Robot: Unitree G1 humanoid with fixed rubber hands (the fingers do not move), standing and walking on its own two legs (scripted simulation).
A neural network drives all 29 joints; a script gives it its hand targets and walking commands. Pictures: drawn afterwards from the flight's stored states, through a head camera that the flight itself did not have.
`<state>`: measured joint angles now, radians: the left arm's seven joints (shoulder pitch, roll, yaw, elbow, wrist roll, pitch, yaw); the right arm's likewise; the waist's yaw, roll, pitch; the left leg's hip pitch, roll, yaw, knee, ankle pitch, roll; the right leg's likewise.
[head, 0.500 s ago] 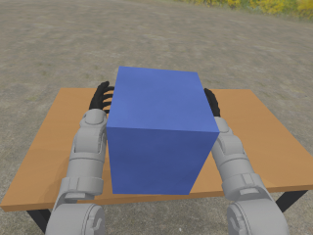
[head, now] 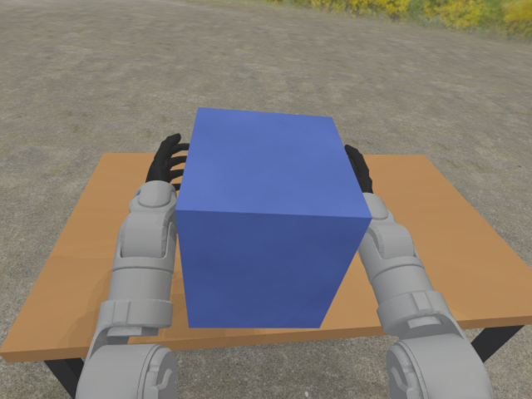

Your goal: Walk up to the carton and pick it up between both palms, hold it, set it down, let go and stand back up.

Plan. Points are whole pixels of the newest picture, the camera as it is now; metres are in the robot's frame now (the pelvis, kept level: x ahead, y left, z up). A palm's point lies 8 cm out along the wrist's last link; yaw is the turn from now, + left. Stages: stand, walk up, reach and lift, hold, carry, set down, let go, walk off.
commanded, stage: hold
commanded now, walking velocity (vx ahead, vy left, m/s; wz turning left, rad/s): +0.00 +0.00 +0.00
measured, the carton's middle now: (260, 221) +0.35 -0.01 +0.14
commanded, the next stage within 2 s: none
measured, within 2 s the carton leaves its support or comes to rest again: neither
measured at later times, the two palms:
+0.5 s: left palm (150, 181) +0.36 +0.15 +0.21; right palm (354, 188) +0.36 -0.14 +0.20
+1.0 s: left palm (151, 182) +0.36 +0.15 +0.20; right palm (353, 189) +0.37 -0.14 +0.19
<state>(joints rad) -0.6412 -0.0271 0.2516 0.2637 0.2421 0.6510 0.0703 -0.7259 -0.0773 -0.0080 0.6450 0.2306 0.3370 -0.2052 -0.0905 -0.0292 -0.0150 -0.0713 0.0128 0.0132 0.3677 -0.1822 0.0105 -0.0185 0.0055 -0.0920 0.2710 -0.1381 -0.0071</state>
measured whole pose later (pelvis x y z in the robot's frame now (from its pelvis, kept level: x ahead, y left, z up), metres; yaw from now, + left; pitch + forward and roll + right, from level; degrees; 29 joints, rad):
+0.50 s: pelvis -0.01 +0.00 +0.00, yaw +0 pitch -7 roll -1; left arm -0.68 -0.02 0.28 0.23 0.25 0.73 0.05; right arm -0.78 -0.07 -0.02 0.65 0.24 0.39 -0.21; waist -0.08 -0.03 -0.02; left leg -0.07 0.01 0.01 0.36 -0.17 0.01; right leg -0.03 0.00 -0.09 0.28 -0.13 -0.01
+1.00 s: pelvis +0.00 +0.00 +0.00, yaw +0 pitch -7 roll -1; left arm -0.64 -0.02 0.27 0.18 0.26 0.73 0.04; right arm -0.74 -0.08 0.01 0.61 0.26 0.39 -0.22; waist -0.08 -0.03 -0.01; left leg -0.06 0.01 0.01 0.37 -0.18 0.01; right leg -0.01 0.01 -0.09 0.27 -0.14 -0.01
